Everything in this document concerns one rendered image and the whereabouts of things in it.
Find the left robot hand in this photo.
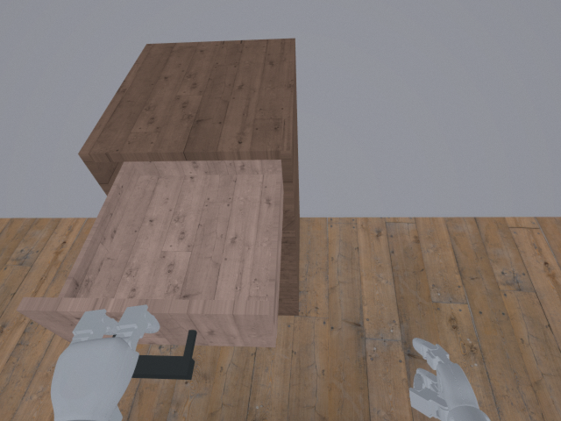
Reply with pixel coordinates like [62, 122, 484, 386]
[51, 304, 160, 421]

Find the cabinet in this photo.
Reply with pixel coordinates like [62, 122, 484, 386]
[78, 39, 300, 316]

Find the right robot hand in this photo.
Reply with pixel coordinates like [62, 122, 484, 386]
[409, 338, 479, 421]

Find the drawer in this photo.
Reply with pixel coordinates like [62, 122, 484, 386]
[16, 160, 284, 347]

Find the handle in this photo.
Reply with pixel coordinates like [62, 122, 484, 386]
[112, 330, 197, 380]

